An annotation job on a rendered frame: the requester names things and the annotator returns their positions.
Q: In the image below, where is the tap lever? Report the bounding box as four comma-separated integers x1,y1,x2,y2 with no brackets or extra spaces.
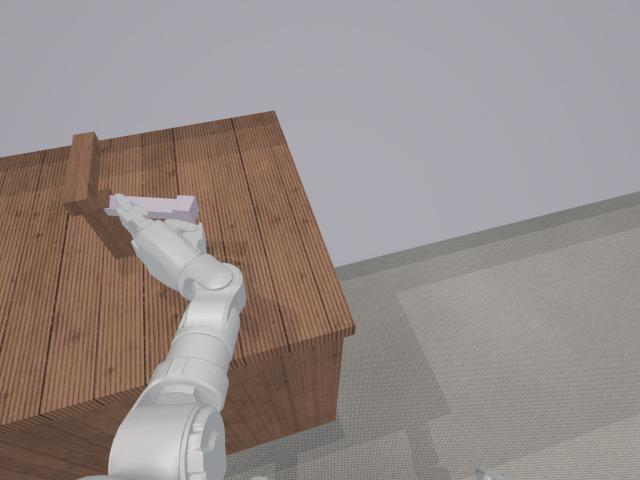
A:
104,195,200,224

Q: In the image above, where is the robot left forearm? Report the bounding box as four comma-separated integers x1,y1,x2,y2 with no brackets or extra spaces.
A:
108,254,247,475

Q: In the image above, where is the robot left hand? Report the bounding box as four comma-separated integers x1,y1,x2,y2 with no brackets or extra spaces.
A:
114,193,207,291

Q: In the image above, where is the counter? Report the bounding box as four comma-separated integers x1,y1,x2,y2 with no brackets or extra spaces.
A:
0,110,356,480

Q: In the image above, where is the robot left upper arm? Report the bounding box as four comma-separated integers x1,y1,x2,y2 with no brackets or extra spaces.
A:
77,402,227,480

